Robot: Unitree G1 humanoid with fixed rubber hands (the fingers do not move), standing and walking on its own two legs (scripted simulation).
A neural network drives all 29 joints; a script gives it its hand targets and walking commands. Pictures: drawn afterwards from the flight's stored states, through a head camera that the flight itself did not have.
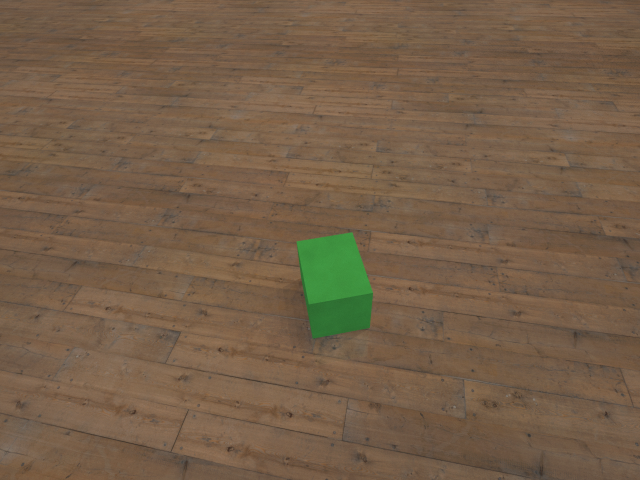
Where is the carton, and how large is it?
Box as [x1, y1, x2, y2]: [296, 232, 372, 338]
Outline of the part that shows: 351,232 296,241 302,284 313,338 369,327 372,291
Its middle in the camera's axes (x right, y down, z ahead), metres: +0.05 +0.17 +1.40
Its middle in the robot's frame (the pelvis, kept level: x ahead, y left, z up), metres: +0.90 +0.01 -0.66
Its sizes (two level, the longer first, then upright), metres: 0.280 0.210 0.217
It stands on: the floor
